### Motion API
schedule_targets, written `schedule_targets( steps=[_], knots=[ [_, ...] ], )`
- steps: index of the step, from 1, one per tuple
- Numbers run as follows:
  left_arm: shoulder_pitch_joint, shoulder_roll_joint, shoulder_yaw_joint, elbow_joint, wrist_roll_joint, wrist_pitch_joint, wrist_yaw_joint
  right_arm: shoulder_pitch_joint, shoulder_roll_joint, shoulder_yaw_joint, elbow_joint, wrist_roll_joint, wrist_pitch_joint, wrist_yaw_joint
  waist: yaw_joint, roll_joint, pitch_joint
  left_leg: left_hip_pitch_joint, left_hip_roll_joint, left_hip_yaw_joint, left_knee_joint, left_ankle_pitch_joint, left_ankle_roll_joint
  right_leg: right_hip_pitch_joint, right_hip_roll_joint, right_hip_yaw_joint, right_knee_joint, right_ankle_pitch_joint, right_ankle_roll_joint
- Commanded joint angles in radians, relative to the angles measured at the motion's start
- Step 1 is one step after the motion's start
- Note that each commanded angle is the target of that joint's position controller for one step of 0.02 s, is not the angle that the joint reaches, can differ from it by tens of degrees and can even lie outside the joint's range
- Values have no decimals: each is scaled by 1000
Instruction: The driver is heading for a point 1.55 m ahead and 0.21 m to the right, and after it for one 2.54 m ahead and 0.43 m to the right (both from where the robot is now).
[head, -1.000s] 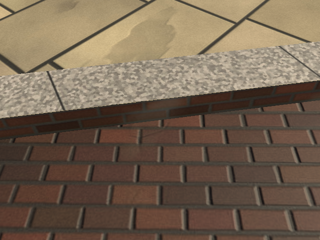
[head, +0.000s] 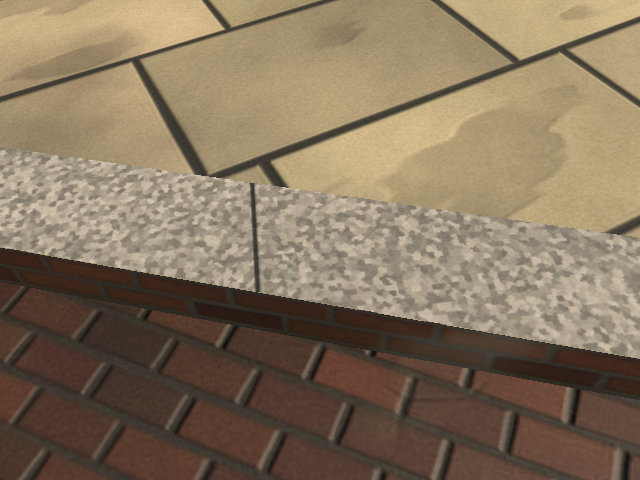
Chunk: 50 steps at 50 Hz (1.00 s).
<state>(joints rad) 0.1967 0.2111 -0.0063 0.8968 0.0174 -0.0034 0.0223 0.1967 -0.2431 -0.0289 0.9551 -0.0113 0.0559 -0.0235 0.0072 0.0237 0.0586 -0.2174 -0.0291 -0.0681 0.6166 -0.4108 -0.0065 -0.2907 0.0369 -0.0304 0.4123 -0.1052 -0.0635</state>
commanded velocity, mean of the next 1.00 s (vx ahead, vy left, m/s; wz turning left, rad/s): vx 0.01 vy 0.00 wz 0.02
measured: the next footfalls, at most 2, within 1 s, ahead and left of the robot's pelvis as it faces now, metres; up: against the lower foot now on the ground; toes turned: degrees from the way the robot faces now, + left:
left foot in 0.04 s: +0.02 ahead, +0.13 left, +0.00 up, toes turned -4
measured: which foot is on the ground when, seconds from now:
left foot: up 0.00-0.02, down 0.04-1.00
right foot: down 0.00-1.00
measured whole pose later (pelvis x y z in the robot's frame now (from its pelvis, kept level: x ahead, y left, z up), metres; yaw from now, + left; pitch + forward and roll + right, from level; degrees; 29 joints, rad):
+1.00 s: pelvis +0.04 +0.03 +0.00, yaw -1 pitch -1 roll +0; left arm 0.26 0.16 0.00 1.16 0.01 0.01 0.04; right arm 0.32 -0.15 0.02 1.14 -0.01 -0.02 -0.05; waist 0.01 0.00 0.03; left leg -0.05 -0.05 -0.04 0.38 -0.30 0.04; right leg -0.21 0.02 0.01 0.40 -0.16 -0.01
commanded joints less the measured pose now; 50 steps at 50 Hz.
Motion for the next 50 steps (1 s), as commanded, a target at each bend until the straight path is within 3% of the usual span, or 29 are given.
schedule_targets(
  steps=[1,3,4,5,7,18,31,50],
  knots=[
    [-10,164,40,-28,-5,9,4,123,-64,-6,30,-3,-10,-5,-39,-147,-71,135,-7,48,-214,157,31,-26,-199,242,-189,-279,-55],
    [17,142,39,-19,-14,11,-2,94,-106,-4,24,-21,-32,-8,-14,-61,-37,121,106,-108,-298,126,68,-73,-158,218,-171,-328,21],
    [7,126,40,-14,-22,14,-6,63,-105,0,36,-9,-39,-4,9,22,15,-46,127,-139,-324,20,87,11,-100,148,-149,-246,34],
    [5,116,37,1,-17,13,-9,44,-73,11,42,-6,-52,-3,16,42,10,-121,135,-149,-368,-16,78,125,-96,137,-104,-142,32],
    [44,109,37,35,-10,7,-11,34,-81,13,57,0,-69,-7,35,60,-8,-134,120,-130,-390,22,56,204,-106,135,-75,-58,21],
    [70,89,25,142,-9,0,-3,112,-55,25,124,3,-72,-13,6,-20,4,-17,105,-88,-347,161,72,135,-114,141,-95,-26,28],
    [108,60,18,213,-10,2,10,145,-19,35,161,4,-75,-20,7,-18,3,21,103,-68,-328,258,72,143,-118,136,-69,38,26],
    [120,28,17,258,-11,8,19,197,12,40,183,2,-77,-28,5,-16,13,45,106,-60,-317,329,71,151,-119,127,-47,80,28]
  ],
)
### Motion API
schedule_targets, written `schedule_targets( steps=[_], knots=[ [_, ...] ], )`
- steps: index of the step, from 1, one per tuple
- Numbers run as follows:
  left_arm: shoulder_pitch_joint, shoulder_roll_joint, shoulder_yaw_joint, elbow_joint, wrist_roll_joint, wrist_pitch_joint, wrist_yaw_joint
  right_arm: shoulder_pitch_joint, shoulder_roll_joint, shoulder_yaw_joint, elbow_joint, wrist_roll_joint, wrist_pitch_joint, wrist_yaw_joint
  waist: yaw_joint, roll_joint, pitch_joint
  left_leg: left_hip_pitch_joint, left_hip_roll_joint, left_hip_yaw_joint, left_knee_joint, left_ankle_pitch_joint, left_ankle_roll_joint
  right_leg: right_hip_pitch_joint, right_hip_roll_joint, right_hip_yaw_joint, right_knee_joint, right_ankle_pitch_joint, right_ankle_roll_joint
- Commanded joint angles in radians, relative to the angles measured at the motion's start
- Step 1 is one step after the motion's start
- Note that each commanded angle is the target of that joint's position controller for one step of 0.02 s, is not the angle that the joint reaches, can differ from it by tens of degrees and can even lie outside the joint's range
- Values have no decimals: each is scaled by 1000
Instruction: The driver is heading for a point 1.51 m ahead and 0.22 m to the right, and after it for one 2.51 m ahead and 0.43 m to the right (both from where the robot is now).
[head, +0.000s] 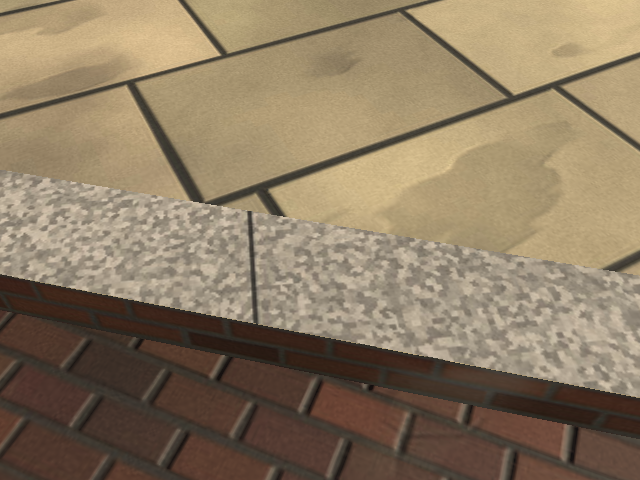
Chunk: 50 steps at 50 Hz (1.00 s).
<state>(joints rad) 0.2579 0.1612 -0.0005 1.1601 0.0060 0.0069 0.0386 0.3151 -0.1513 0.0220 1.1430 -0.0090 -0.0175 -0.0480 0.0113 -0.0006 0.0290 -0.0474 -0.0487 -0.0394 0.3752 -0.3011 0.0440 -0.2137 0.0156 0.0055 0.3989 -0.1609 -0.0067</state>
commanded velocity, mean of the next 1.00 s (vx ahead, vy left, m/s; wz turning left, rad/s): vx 0.12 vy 0.00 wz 0.00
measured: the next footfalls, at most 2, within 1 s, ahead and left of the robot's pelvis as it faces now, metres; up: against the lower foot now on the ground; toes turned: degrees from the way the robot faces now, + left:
right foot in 0.90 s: +0.19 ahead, -0.13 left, +0.00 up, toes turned -4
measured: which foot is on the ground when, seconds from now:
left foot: down 0.00-0.90, up 0.92-1.00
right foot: down 0.00-0.64, up 0.66-0.88, down 0.90-1.00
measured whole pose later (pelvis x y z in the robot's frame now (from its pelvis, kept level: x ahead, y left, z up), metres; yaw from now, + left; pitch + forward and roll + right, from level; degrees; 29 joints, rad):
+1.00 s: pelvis +0.13 -0.05 -0.01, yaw +1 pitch +0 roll +0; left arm 0.24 0.20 0.06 1.02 0.02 -0.07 -0.01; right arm 0.44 -0.20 -0.03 1.11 -0.02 -0.07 0.00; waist -0.01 0.04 0.03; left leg -0.24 0.01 -0.02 1.04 -0.38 0.09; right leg -0.26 0.03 -0.10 0.54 -0.27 -0.08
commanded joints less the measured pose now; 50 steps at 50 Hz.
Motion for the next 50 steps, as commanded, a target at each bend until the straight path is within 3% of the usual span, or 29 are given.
schedule_targets(
  steps=[1,28,30,31,33,34,36,39,42,44,45,46,47,48,49,50],
  knots=[
    [59,76,10,-4,0,-3,3,80,-80,-12,-5,0,-4,-3,1,8,44,-125,125,-88,-76,219,20,74,-97,90,-33,137,-28],
    [84,52,7,18,-1,-1,7,129,-54,-13,-4,0,-8,-6,-1,12,57,-110,128,-84,-77,268,22,68,-99,80,-18,142,-20],
    [76,48,6,15,2,2,6,145,-60,-16,-1,-4,-7,-5,-11,24,52,-111,117,-98,-115,56,37,55,-71,61,-3,0,-23],
    [60,53,10,3,5,3,3,157,-86,-28,-1,-4,-3,-4,-20,52,71,-118,120,-128,-138,-114,60,13,-38,32,49,-105,-28],
    [1,56,16,-36,21,2,-10,198,-131,-50,-3,-2,5,0,-55,131,159,-109,208,-270,-220,-422,135,-178,20,-45,197,-268,-34],
    [-32,46,15,-63,30,-5,-17,218,-138,-57,-1,-3,5,2,-70,144,212,-106,269,-334,-252,-479,173,-259,4,-71,258,-280,-38],
    [-94,53,20,-114,29,-27,-27,258,-130,-63,5,-15,-10,4,-88,132,262,-48,339,-399,-277,-373,227,-404,-50,-54,381,-296,-48],
    [-136,77,35,-173,19,-64,-44,259,-143,-74,2,-21,-39,7,-70,93,223,91,339,-336,-236,-75,226,-488,-79,-41,377,-279,-56],
    [-110,79,48,-201,3,-74,-58,210,-159,-80,-17,-16,-57,12,-24,109,161,28,302,-230,-182,123,184,-304,-44,-75,268,-195,-65],
    [92,70,62,-140,-5,-76,-56,131,-165,-78,-39,0,-67,20,86,70,93,-165,223,-111,-23,326,124,84,39,-132,118,-65,-76],
    [233,116,86,-93,0,-80,-45,138,-148,-70,-42,-2,-76,29,138,-8,8,-261,154,-32,182,398,92,304,19,-86,84,-81,-88],
    [400,230,114,-79,20,-84,-31,133,-78,-48,-86,8,-81,39,195,-222,-98,-459,31,84,549,158,30,475,-266,341,-109,-410,-168],
    [413,242,112,-54,20,-69,-37,138,-81,-55,-105,-12,-81,47,147,-272,-94,-590,-29,33,772,-228,40,434,-396,687,-262,-511,-232],
    [262,196,97,-87,15,-63,-38,95,-93,-60,-118,-23,-73,54,64,-128,26,-627,67,-14,865,-139,64,292,-386,617,-255,-600,-220],
    [145,157,85,-129,8,-69,-43,57,-84,-56,-126,-22,-76,65,32,-34,96,-613,108,-14,845,-25,68,168,-355,500,-265,-473,-206],
    [95,143,76,-144,7,-80,-46,56,-68,-56,-124,-18,-77,68,-1,-7,104,-568,133,-10,804,34,64,107,-308,390,-276,-319,-187]
  ],
)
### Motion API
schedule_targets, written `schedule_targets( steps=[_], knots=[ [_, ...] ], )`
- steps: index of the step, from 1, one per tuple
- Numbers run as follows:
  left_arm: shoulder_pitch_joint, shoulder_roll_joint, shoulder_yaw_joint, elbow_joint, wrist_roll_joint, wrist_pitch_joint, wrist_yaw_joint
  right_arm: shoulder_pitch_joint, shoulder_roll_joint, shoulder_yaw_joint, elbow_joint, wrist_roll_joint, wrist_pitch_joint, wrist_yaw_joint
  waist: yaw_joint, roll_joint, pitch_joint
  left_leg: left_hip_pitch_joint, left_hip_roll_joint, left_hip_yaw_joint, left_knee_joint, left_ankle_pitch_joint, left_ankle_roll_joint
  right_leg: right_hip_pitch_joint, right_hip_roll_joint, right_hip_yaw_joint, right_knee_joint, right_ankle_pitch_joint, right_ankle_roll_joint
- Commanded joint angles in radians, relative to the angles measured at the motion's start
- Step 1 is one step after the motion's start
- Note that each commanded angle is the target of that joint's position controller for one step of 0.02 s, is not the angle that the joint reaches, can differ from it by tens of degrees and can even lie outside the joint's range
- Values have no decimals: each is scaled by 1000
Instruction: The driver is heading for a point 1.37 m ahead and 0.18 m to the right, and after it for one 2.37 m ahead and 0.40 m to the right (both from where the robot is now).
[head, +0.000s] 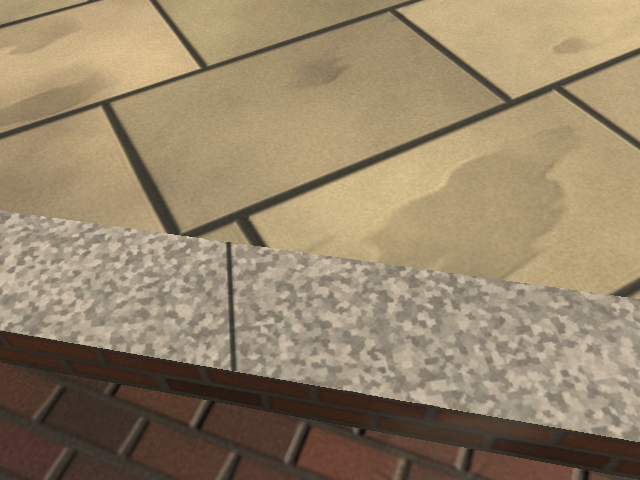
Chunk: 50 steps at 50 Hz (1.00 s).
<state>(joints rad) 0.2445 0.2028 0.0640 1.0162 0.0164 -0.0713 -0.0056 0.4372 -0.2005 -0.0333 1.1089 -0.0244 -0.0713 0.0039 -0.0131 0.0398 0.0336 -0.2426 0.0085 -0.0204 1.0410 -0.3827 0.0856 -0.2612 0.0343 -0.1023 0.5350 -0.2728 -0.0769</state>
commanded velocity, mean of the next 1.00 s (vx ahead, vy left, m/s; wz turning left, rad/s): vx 0.48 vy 0.00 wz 0.00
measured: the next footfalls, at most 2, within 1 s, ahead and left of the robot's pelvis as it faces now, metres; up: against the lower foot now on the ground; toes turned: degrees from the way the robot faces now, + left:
left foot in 0.40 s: +0.38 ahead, +0.07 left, +0.00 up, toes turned +3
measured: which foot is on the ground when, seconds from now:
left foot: up 0.00-0.38, down 0.40-1.00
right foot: down 0.00-0.40, up 0.42-1.00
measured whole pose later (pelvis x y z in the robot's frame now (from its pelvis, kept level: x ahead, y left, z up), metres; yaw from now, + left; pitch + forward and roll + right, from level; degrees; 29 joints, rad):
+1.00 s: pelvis +0.53 -0.03 +0.01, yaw -1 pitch +5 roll -3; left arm -0.09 0.05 -0.07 0.66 0.01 -0.01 0.00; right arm 0.54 -0.14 0.02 1.14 0.01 -0.09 -0.02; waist -0.04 0.03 0.02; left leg 0.15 0.04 0.08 0.10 -0.27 0.05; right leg -1.14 -0.05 -0.18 1.44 -0.45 -0.16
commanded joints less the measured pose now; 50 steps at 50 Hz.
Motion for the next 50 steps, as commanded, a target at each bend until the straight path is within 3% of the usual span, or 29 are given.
schedule_targets(
  steps=[1,4,8,13,16,18,19,20,21,22,23,24,25,27,30,32,33,35,37,39,41,43,44,45,46,47,48,49,50],
  knots=[
    [104,73,-1,4,-4,-13,-1,-51,-22,-4,-86,-11,-17,17,2,-55,93,-334,88,-18,107,137,11,127,-290,410,-413,-73,-101],
    [177,62,-15,38,-5,-35,7,-62,-31,-12,-97,-12,7,24,-17,-87,66,-341,85,27,64,180,-13,161,-241,261,-409,222,-95],
    [253,62,-24,60,-5,-41,9,-259,-33,-13,-166,-10,17,29,12,-94,93,-451,80,79,-72,259,-42,208,-219,182,-414,427,-103],
    [284,61,-33,64,-4,-48,19,-456,-9,1,-236,5,8,26,45,-120,102,-343,22,139,-386,351,-36,229,-196,114,-396,626,-85],
    [265,83,-30,68,0,-53,28,-443,-35,-7,-242,4,-1,14,16,-129,67,-244,-19,146,-468,316,11,303,-223,105,-306,875,-76],
    [230,100,-25,63,7,-49,33,-284,-75,-26,-195,4,-13,-1,-52,-139,-30,-102,-65,143,-503,259,52,365,-227,99,-102,1081,-64],
    [208,105,-25,59,4,-41,32,-147,-85,-36,-147,0,-23,-8,-111,-119,-98,49,-68,144,-590,325,71,339,-207,84,68,1031,-51],
    [206,87,-33,43,-5,-40,30,-17,-132,-52,-116,-24,-33,-17,-156,-81,-183,272,52,33,-591,356,102,177,-172,75,291,767,-40],
    [326,-31,-57,20,-43,-34,21,63,-235,-78,-116,-48,-29,-16,-100,146,-311,559,379,-427,-610,465,253,-168,-3,8,711,45,4],
    [342,53,-29,49,-21,-23,24,24,-220,-85,-106,-3,-11,1,-78,63,-349,517,396,-600,-721,355,290,-258,29,124,844,-219,-11],
    [246,62,-24,21,1,-19,20,-118,-166,-68,-136,17,-7,7,-26,14,-175,342,354,-456,-775,165,244,-312,-43,152,816,-127,-22],
    [173,51,-25,5,10,-22,14,-189,-98,-49,-150,19,-12,12,-15,-24,-69,197,310,-367,-843,122,209,-305,-77,147,755,-64,-20],
    [141,42,-22,-1,15,-18,11,-206,-62,-37,-147,12,-17,7,8,-25,-14,112,263,-285,-877,179,174,-277,-99,143,706,-39,-15],
    [165,12,-24,6,30,1,1,-166,-32,-23,-115,11,-30,-4,44,-16,-6,28,208,-159,-889,358,142,-198,-112,128,645,-14,4],
    [150,4,-21,-3,31,19,-9,-89,-70,-26,-89,9,-44,-5,52,4,-45,65,191,-95,-873,509,150,-249,-108,87,672,18,23],
    [74,17,-16,-25,33,28,-13,-42,-75,-24,-79,9,-41,-5,34,17,-18,99,189,-100,-884,428,151,-372,-126,70,708,60,38],
    [65,-2,-17,-25,31,37,-5,25,-69,-25,-58,6,-37,-6,15,68,-31,129,199,-132,-885,323,183,-452,-110,33,903,9,40],
    [-57,8,-10,-74,27,46,4,89,-73,-22,-40,7,-34,-5,-7,21,34,193,232,-206,-905,79,221,-732,-135,52,1135,-45,45],
    [-162,-8,-17,-131,25,45,9,133,-59,-12,-26,-3,-36,-8,-21,-14,89,238,247,-237,-905,-7,223,-942,-145,61,1274,-97,42],
    [-234,-57,-36,-184,21,45,16,188,-48,0,-4,-21,-41,-11,-36,6,97,294,281,-263,-865,30,228,-1151,-124,59,1530,-202,22],
    [-350,-81,-61,-284,10,41,37,220,-74,3,12,-28,-51,-15,-45,0,118,369,334,-268,-836,68,199,-1385,-116,105,1698,-324,-21],
    [-446,-105,-92,-371,5,33,41,209,-71,16,29,-22,-60,-15,-32,-28,149,302,298,-186,-873,43,133,-1400,-115,78,1585,-356,-47],
    [-512,-121,-119,-433,7,35,35,201,-47,29,48,2,-52,-17,-21,-33,161,182,230,-110,-931,72,84,-1285,-127,23,1402,-340,-53],
    [-529,-114,-127,-469,1,38,27,194,-34,41,54,6,-45,-22,-27,-2,165,109,204,-81,-996,144,93,-1191,-123,-25,1297,-327,-46],
    [-450,-105,-133,-466,8,51,8,159,-45,39,33,25,-30,-36,10,-28,115,0,198,-26,-1098,343,113,-892,-143,-44,1063,-213,-54],
    [-403,-132,-137,-456,5,59,5,143,-55,39,24,39,-20,-43,17,-2,49,4,188,40,-1103,654,108,-672,-115,-57,981,-163,-76],
    [-301,-115,-132,-419,-16,63,4,79,-91,39,-24,52,-22,-40,68,1,-34,-30,180,108,-1021,1117,111,-416,-62,-115,859,-107,-94],
    [-191,-68,-113,-375,-17,67,7,80,-168,21,-45,59,-27,-38,111,59,-149,58,203,114,-875,1552,114,-270,2,-143,828,-111,-94],
    [-58,-20,-88,-333,-24,60,8,89,-226,4,-51,55,-31,-31,177,119,-243,169,226,97,-682,1775,108,-164,46,-135,735,-141,-99]
  ],
)
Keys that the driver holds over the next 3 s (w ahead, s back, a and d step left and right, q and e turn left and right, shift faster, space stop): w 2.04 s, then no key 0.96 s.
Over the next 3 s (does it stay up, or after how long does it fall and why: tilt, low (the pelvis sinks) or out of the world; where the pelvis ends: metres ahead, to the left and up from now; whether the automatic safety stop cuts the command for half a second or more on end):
stays up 1.33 -0.10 0.17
